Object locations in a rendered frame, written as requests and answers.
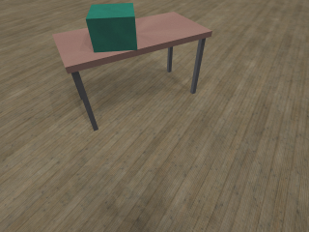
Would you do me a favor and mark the table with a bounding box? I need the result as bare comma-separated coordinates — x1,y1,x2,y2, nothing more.
52,12,212,131

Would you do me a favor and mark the carton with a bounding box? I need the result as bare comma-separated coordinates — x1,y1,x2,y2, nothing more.
86,3,138,53

